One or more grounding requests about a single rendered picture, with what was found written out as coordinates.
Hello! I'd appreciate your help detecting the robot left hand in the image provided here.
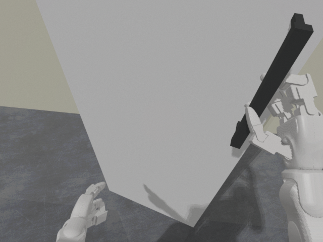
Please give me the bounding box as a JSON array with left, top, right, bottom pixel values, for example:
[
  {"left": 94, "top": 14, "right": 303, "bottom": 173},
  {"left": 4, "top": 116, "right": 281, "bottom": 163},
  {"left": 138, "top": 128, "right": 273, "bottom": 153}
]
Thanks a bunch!
[{"left": 70, "top": 182, "right": 107, "bottom": 228}]

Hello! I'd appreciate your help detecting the handle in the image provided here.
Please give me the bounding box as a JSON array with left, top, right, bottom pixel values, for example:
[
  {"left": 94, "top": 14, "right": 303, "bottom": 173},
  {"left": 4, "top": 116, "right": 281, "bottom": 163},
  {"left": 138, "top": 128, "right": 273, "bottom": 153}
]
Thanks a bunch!
[{"left": 230, "top": 13, "right": 314, "bottom": 149}]

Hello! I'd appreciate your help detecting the right robot forearm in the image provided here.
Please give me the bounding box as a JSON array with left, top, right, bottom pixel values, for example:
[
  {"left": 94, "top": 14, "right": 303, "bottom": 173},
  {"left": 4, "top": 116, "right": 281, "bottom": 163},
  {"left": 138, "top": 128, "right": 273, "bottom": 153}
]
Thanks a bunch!
[{"left": 279, "top": 169, "right": 323, "bottom": 242}]

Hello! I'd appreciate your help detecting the left robot forearm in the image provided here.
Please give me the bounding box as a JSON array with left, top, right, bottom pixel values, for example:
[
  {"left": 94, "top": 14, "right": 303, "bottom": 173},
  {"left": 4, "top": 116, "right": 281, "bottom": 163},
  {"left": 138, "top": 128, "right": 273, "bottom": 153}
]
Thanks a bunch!
[{"left": 56, "top": 217, "right": 87, "bottom": 242}]

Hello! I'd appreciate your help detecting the robot right hand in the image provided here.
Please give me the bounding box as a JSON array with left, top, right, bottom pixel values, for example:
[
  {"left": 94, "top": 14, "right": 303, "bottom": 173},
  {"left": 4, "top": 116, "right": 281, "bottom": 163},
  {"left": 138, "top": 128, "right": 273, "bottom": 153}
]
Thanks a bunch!
[{"left": 244, "top": 73, "right": 323, "bottom": 170}]

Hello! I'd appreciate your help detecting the fridge door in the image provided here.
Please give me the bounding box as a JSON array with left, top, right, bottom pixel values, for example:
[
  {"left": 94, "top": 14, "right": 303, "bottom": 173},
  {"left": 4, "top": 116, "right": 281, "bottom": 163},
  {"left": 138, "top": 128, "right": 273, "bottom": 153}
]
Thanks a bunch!
[{"left": 36, "top": 0, "right": 323, "bottom": 227}]

